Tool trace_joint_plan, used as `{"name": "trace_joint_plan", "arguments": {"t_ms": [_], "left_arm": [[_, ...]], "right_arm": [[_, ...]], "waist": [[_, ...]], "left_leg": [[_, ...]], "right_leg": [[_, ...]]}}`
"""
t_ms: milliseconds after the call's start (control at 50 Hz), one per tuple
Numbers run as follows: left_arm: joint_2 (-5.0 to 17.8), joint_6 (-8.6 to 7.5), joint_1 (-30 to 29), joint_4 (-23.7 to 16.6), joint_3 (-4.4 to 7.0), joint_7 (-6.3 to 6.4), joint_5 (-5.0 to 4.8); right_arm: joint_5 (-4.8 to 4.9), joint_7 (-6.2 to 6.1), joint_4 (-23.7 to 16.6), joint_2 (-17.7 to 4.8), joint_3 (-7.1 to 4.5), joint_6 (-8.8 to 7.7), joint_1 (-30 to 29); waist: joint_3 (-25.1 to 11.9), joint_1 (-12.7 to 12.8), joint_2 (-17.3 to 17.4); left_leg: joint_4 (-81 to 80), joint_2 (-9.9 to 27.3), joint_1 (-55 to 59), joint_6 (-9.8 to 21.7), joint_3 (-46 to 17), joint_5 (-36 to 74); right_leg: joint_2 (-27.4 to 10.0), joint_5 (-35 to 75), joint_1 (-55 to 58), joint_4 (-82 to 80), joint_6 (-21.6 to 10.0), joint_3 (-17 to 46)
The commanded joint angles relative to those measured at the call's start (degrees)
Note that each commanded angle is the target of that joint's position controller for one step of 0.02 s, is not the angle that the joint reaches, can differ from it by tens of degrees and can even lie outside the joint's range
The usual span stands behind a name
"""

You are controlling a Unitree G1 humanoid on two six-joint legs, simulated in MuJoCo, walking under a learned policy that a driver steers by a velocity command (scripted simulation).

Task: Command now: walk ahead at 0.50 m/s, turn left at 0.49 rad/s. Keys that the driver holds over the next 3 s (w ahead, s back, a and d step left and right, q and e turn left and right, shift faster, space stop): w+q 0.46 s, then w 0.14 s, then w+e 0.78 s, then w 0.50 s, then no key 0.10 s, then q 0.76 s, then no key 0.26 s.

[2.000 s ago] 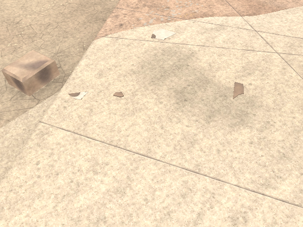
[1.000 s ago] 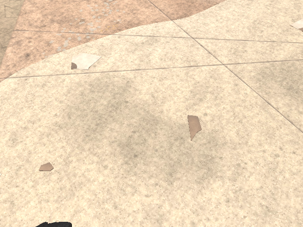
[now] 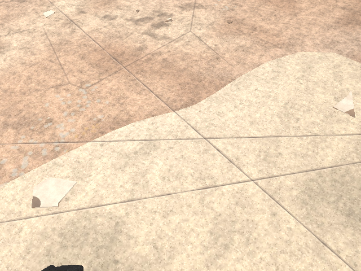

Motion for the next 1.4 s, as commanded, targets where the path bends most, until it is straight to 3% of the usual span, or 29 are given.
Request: {"name": "trace_joint_plan", "arguments": {"t_ms": [20, 100, 180, 300, 340, 360, 380, 400, 420, 440, 460, 480, 520, 600, 680, 820, 880, 920, 940, 960, 980, 1000, 1020, 1040, 1060, 1120, 1240, 1340, 1400], "left_arm": [[5.6, -0.07, 6.2, 0.0, 2.07, -0.03, 0.39], [7.4, -0.92, 5.5, 1.9, 3.05, 0.06, 0.16], [10.0, -0.61, 6.2, 3.9, 3.81, 0.52, -0.07], [13.4, 0.79, 9.8, 6.7, 4.91, 0.71, -1.75], [15.3, 1.62, 9.8, 6.8, 5.40, 1.03, -2.06], [15.4, 2.13, 9.3, 6.7, 5.29, 1.25, -2.24], [13.7, 2.11, 10.6, 6.3, 4.51, 1.59, -1.63], [6.7, 1.29, 14.9, 3.1, 2.10, 1.13, 0.97], [7.2, -0.83, 12.9, 2.0, 1.29, 0.50, 0.24], [11.6, -1.80, 6.3, 0.5, 2.49, -0.04, -2.24], [11.1, -2.39, 4.5, -0.1, 2.11, 0.02, -2.35], [10.7, -2.44, 5.0, 1.0, 2.11, 0.52, -1.01], [11.0, -1.10, 7.4, 2.0, 2.57, 0.57, -0.07], [7.7, 0.66, 5.3, 1.9, 1.63, 0.69, 0.42], [6.1, 0.40, -1.0, 1.4, 0.75, -0.20, -0.48], [6.2, 0.05, -8.8, -1.9, 0.38, -2.74, -1.63], [7.2, 0.18, -5.7, -2.3, 0.86, -3.49, -1.28], [10.8, 0.56, 6.2, 0.5, 3.04, -2.92, -0.87], [14.9, 0.90, 15.0, 1.6, 4.35, -2.29, -0.89], [19.5, 0.74, 17.1, 1.9, 5.26, -2.39, -1.47], [13.5, 0.95, 19.3, 2.0, 3.86, -2.20, -1.95], [12.0, 1.08, 16.0, 1.3, 3.30, -1.81, -1.37], [11.7, 1.28, 12.7, 0.5, 3.17, -1.58, -0.92], [11.0, 1.42, 10.0, -0.2, 2.88, -1.47, -0.70], [10.0, 1.40, 8.4, -0.9, 2.47, -1.26, -0.19], [10.3, 1.43, 7.2, -1.2, 2.56, -0.65, -0.69], [12.3, 2.46, 11.3, 1.1, 3.30, 1.01, -1.48], [11.7, 3.54, 14.1, 2.7, 3.43, 1.40, -1.94], [10.0, 3.95, 12.1, 2.2, 3.03, 1.34, -1.41]], "right_arm": [[-0.38, 0.28, -6.2, -5.3, -1.65, -0.26, -4.3], [-0.67, 1.06, -8.3, -2.2, -0.94, 0.79, -7.4], [-0.72, 2.39, -10.1, -1.1, -0.10, 0.45, -13.3], [-0.59, 4.01, -14.2, -2.8, -0.42, 0.59, -21.4], [-0.93, 4.03, -14.3, -5.0, -1.63, 0.95, -18.0], [-0.84, 3.76, -12.6, -7.2, -3.03, 1.14, -10.5], [-0.59, 2.86, -9.9, -11.0, -5.06, 1.59, -0.6], [-0.21, 1.81, -9.6, -18.4, -6.52, 1.68, 1.9], [-0.38, 2.10, -11.9, -17.1, -5.49, 0.78, 2.9], [-0.91, 2.53, -11.0, -12.8, -4.21, 0.03, 1.9], [-0.82, 2.50, -10.7, -11.2, -3.71, -0.41, -0.6], [-0.88, 2.29, -11.1, -9.1, -3.03, -0.46, -4.8], [-2.00, 2.03, -12.2, -6.4, -1.95, -0.62, -9.4], [-1.83, 1.19, -9.4, -7.3, -2.02, -1.66, -7.7], [-1.79, 0.62, -7.1, -7.3, -1.65, -1.78, -5.7], [-1.67, 0.60, -2.3, -9.0, -2.13, -1.35, -1.0], [-1.51, 0.00, -2.1, -10.2, -2.57, -0.48, -2.4], [-1.62, -0.69, -2.9, -10.3, -2.42, 0.36, -4.1], [-2.65, -1.28, -4.3, -8.6, -1.52, 0.18, -3.2], [-3.58, -0.24, -5.8, -2.0, 0.66, -1.33, 3.9], [-2.36, 0.68, -5.3, -6.0, 0.16, -3.03, -0.5], [-0.37, 1.36, -7.6, -8.5, -0.47, -4.23, -6.4], [-0.62, 1.28, -8.5, -7.8, -0.12, -4.88, -9.8], [-1.86, 1.05, -8.8, -7.7, -0.33, -5.07, -11.0], [-2.52, 0.88, -8.9, -7.8, -0.66, -4.70, -10.2], [-2.99, 0.49, -8.5, -6.1, -0.47, -3.20, -8.0], [-2.65, 0.65, -10.9, -2.9, 0.68, -3.25, -19.9], [-1.59, 1.51, -12.1, -5.4, -0.42, -4.30, -23.6], [-1.74, 1.17, -10.0, -7.9, -2.00, -5.05, -14.8]], "waist": [[1.7, 4.2, -8.8], [2.5, 3.0, -7.2], [3.0, 4.6, -5.6], [4.8, 6.0, -5.4], [1.3, 3.2, -7.0], [-2.9, -1.3, -6.3], [-8.1, -5.7, -4.1], [-12.9, -2.0, 11.5], [-23.4, -3.2, 10.3], [-16.8, -5.0, 4.6], [-10.0, -3.2, 3.1], [-6.3, -0.4, -0.4], [-4.0, 3.3, 1.9], [-1.6, 3.3, 1.3], [0.9, 0.2, 2.0], [5.3, -3.0, 0.7], [2.6, -0.4, 2.0], [-5.6, 6.1, 1.4], [-12.2, 9.3, -3.5], [-18.5, 5.0, -17.9], [-20.7, 8.7, -13.2], [-12.2, 9.2, -9.9], [-7.4, 7.9, -3.6], [-3.6, 5.9, -1.2], [-2.9, 3.9, -2.5], [-1.4, 1.8, -4.6], [0.6, 5.9, -6.0], [0.4, 6.3, -7.4], [-2.8, 1.3, -8.9]], "left_leg": [[6.2, 6.8, -22.7, -0.7, -1.8, 5.6], [0.4, 7.9, -20.9, -2.3, -0.3, 12.0], [-13.1, 7.5, -18.0, -1.8, 1.9, 23.2], [-23.7, 5.2, -14.7, 2.2, 6.4, 20.1], [-24.7, 1.3, -6.9, 4.7, 10.0, 14.3], [-27.5, -1.5, 3.6, 6.5, 11.5, 15.8], [-28.5, -1.9, 20.1, 8.7, 8.5, 17.8], [-30.6, 13.8, 40.8, 17.6, -20.0, 13.4], [-41.0, 20.8, 46.7, 23.5, -43.9, 4.1], [-43.3, 19.2, 43.0, 19.8, -36.7, 4.7], [-43.4, 16.9, 34.8, 17.9, -29.1, 8.5], [-43.4, 14.8, 26.5, 16.0, -22.8, 14.1], [-45.8, 12.1, 15.4, 15.0, -16.5, 24.2], [-49.1, 10.6, 9.5, 15.4, -9.2, 32.1], [-50.7, 9.1, 11.5, 12.1, -3.2, 27.8], [-49.4, 15.0, 24.4, 10.6, -0.9, 27.9], [-42.8, 15.3, 28.1, 8.4, 2.1, 46.5], [-26.3, 11.7, 25.1, 5.7, 6.5, 63.7], [-9.8, 9.6, 12.9, 3.3, 8.5, 50.1], [11.1, -2.8, -12.3, -1.2, 6.7, 2.8], [16.5, -2.1, -20.2, -0.7, -1.8, -6.1], [16.2, 0.9, -24.2, 0.2, -2.2, -1.6], [12.6, 3.2, -23.1, 0.6, -1.2, 2.3], [7.6, 4.6, -21.0, 0.1, -0.8, 4.5], [4.8, 5.8, -17.3, -0.3, -1.0, 6.0], [-2.0, 6.0, -14.3, -3.0, 0.7, 7.4], [-25.0, 2.0, -7.8, -5.4, 2.2, 28.4], [-33.2, 0.4, -5.1, -3.6, -0.4, 25.8], [-37.2, 1.2, 7.1, 0.3, 1.1, 22.6]], "right_leg": [[-16.9, -1.0, 17.2, -15.8, -9.6, 18.2], [-15.9, 11.0, 13.1, -19.3, -10.2, 7.7], [-14.8, 14.9, 13.7, -19.5, -8.9, -0.6], [-17.3, 21.0, 20.5, -15.8, -6.1, -6.4], [-17.0, 40.0, 22.2, -6.8, -4.7, -9.0], [-15.5, 46.2, 20.1, 3.6, -3.4, -11.1], [-13.3, 40.3, 10.5, 17.9, -1.2, -12.0], [-5.2, -5.1, -15.2, 40.5, 2.8, -11.4], [0.7, -24.2, -23.9, 50.4, 2.9, 2.9], [-2.3, -19.3, -29.3, 51.6, 1.9, 5.9], [-4.4, -14.3, -29.5, 47.6, 1.1, 4.9], [-6.8, -10.4, -26.1, 42.9, 1.2, 4.6], [-9.0, -6.3, -17.9, 38.0, 1.9, 4.5], [-8.6, 1.2, -16.9, 29.4, 4.3, 2.8], [-7.9, 16.6, -17.2, 14.7, 3.6, 2.1], [-5.2, 13.8, -22.3, 4.6, -0.7, 1.9], [-2.2, 6.0, -16.9, 3.5, -3.4, -0.6], [2.4, 6.9, 1.0, 1.6, -6.2, -4.2], [-5.3, 10.9, 18.1, 2.5, -9.9, 7.5], [-18.5, 0.8, 39.0, -2.2, -20.9, 37.8], [-19.2, -8.7, 42.5, -9.2, -20.2, 46.1], [-17.7, -8.0, 36.3, -10.5, -17.6, 38.5], [-15.6, -3.5, 28.4, -11.1, -16.2, 32.9], [-14.0, 3.2, 21.1, -12.0, -15.8, 29.0], [-12.3, 8.3, 16.6, -13.2, -15.6, 26.1], [-10.1, 15.2, 9.5, -15.2, -16.3, 21.4], [-4.9, 12.2, 2.9, -14.3, -11.7, 15.4], [-7.6, 7.3, 10.2, -8.5, -10.0, 23.2], [-6.1, 12.6, 11.1, -0.2, -7.5, 23.6]]}}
